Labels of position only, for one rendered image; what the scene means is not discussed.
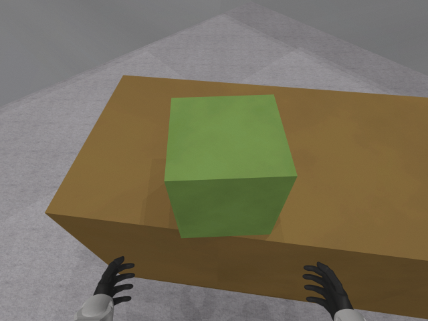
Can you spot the left robot hand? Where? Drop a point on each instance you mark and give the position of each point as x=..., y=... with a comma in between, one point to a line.
x=109, y=279

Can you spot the pedestal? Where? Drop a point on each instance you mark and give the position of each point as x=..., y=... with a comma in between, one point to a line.
x=359, y=203

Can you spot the carton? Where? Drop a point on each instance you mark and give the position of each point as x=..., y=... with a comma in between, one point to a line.
x=229, y=169

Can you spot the right robot hand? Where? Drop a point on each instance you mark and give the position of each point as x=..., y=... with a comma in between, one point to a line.
x=335, y=296

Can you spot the robot left forearm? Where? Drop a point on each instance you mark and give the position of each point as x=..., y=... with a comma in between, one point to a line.
x=99, y=307

